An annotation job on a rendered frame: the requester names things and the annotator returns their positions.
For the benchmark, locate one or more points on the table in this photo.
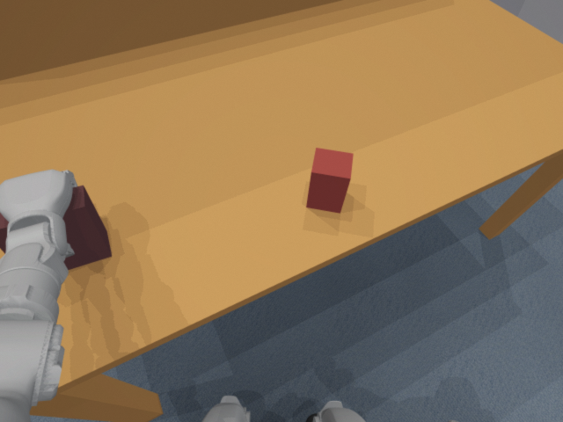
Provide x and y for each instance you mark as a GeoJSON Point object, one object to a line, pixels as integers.
{"type": "Point", "coordinates": [193, 126]}

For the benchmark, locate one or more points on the sponge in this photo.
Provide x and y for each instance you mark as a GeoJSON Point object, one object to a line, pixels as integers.
{"type": "Point", "coordinates": [85, 231]}

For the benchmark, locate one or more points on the left robot thigh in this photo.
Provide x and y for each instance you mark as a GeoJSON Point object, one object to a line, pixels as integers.
{"type": "Point", "coordinates": [227, 412]}

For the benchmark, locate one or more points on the robot left forearm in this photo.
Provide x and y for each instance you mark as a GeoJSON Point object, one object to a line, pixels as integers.
{"type": "Point", "coordinates": [32, 270]}

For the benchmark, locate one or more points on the robot left hand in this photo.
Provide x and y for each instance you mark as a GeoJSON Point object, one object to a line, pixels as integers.
{"type": "Point", "coordinates": [49, 190]}

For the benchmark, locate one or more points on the robot right shin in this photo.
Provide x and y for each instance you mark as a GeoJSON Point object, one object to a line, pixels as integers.
{"type": "Point", "coordinates": [332, 404]}

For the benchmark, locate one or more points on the left robot upper arm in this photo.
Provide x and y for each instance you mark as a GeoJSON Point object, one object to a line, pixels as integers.
{"type": "Point", "coordinates": [31, 358]}

